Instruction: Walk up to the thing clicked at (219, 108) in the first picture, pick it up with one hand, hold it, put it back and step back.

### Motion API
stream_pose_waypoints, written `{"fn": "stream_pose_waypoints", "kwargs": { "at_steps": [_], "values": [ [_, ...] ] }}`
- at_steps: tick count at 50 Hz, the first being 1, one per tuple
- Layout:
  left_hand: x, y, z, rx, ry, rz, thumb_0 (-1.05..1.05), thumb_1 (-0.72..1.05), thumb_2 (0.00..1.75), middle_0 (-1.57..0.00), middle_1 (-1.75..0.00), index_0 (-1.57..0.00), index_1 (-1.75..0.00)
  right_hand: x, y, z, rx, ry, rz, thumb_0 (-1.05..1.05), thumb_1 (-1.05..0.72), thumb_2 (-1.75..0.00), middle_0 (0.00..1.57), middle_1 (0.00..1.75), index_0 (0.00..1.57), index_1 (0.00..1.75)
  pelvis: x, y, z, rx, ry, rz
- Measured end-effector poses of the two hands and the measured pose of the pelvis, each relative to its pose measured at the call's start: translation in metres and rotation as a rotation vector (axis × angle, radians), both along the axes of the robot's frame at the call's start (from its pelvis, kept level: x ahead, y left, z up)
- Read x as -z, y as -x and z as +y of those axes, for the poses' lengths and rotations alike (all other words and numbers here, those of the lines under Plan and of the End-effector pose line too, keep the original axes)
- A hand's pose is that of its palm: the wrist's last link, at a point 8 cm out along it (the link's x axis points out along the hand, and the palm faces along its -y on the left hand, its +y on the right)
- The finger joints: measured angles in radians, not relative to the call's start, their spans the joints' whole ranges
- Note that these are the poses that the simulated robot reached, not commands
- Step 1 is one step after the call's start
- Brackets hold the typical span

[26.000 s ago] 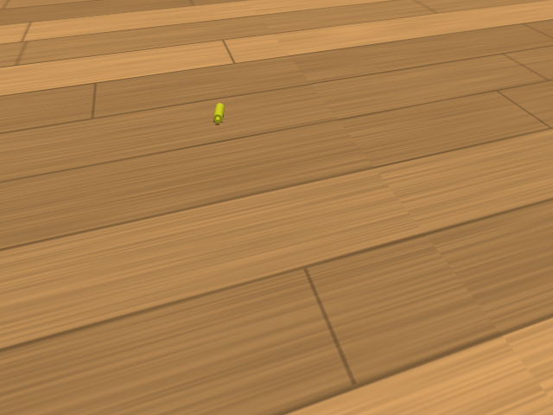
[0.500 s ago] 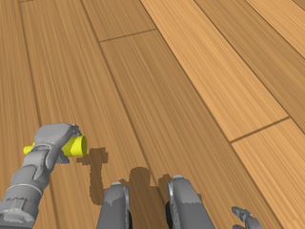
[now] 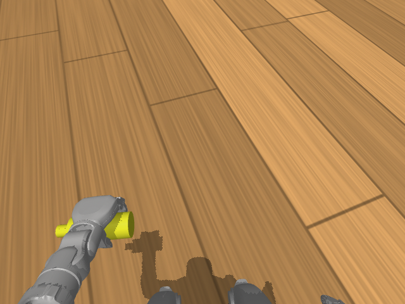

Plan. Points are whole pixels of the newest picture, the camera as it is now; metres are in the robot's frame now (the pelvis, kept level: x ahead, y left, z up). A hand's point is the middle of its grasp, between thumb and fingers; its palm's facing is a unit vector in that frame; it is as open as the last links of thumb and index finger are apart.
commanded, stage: lift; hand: left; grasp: from above
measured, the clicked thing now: (95, 227) +0.33 +0.25 -0.12
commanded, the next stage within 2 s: hold in 0.20 s
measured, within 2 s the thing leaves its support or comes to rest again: neither
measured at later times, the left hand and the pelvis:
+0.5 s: hand (94, 214) +0.33 +0.22 -0.04, palm faces -0.50 -0.05 -0.86, open 8.8 cm; pelvis +0.04 +0.00 +0.04, yaw +0 degrees
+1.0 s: hand (90, 215) +0.31 +0.22 -0.01, palm faces -0.50 -0.05 -0.87, open 8.8 cm; pelvis +0.03 +0.00 +0.05, yaw +0 degrees
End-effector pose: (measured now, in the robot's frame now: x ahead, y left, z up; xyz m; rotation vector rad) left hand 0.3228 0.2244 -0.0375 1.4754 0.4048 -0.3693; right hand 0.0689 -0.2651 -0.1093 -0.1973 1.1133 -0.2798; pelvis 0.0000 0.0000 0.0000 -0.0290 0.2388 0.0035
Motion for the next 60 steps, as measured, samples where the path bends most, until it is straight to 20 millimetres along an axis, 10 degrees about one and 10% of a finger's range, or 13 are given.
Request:
{"fn": "stream_pose_waypoints", "kwargs": {
  "at_steps": [29,60],
  "values": [
    [-0.062,-0.016,0.003,0.005,-0.01,0.005,-0.02,0.17,0.38,-0.78,-0.45,-0.81,-0.41,-0.048,-0.063,0.005,-0.012,-0.022,-0.073,0.01,-0.89,-0.89,0.2,0.29,0.21,0.3,-0.046,-0.038,0.003,0.003,-0.014,-0.106],
    [-0.092,0.013,-0.004,0.025,-0.007,0.01,-0.02,0.17,0.38,-0.8,-0.42,-0.82,-0.38,-0.062,-0.061,0.003,-0.035,-0.039,-0.14,0.01,-0.9,-0.89,0.2,0.29,0.2,0.3,-0.057,-0.018,-0.002,0.008,-0.024,-0.192]
  ]
}}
